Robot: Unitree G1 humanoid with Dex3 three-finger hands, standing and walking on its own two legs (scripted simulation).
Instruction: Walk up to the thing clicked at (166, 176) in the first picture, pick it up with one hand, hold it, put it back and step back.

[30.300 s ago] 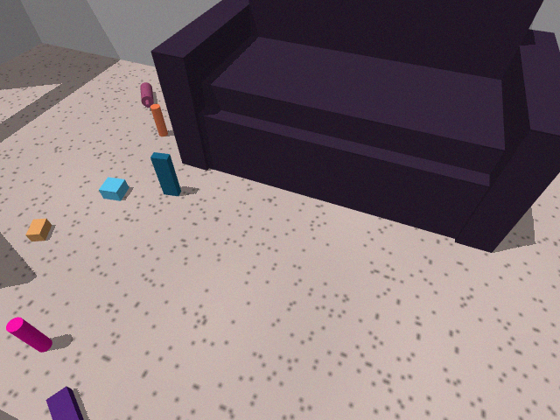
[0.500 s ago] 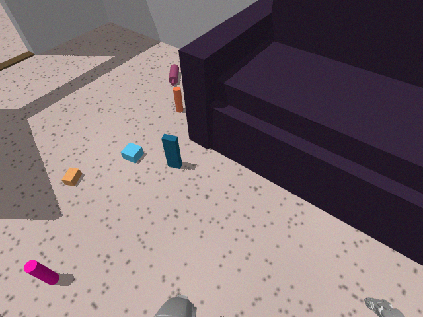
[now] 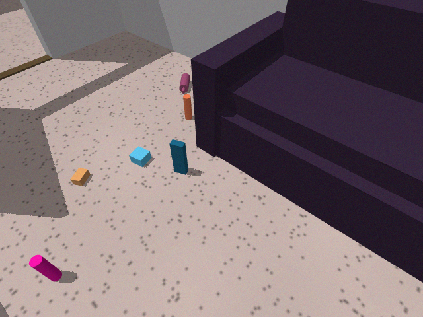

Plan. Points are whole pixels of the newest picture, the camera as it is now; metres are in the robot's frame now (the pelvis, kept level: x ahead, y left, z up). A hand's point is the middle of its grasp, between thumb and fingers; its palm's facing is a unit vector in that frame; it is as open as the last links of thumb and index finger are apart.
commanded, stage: step back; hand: left
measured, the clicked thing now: (179, 157) +1.04 +0.18 -0.64
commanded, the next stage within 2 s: stand in 0.52 s
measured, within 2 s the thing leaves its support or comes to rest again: neither
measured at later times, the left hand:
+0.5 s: hand out of the picture +0.12 +0.28 -0.14, palm faces +0.02 -0.93 -0.36, open 7.4 cm
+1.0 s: hand out of the picture +0.12 +0.27 -0.14, palm faces -0.04 -0.94 -0.33, open 7.4 cm
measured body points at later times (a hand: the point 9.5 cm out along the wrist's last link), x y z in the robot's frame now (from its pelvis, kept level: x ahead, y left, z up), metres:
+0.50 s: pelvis +0.04 +0.02 +0.01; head +0.06 +0.02 +0.46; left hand +0.12 +0.33 -0.12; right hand +0.17 -0.27 -0.11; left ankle +0.06 +0.14 -0.73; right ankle +0.01 -0.11 -0.73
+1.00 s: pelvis +0.03 +0.02 +0.02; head +0.04 +0.02 +0.47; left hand +0.12 +0.32 -0.11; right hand +0.10 -0.28 -0.11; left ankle +0.06 +0.14 -0.73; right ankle +0.01 -0.11 -0.73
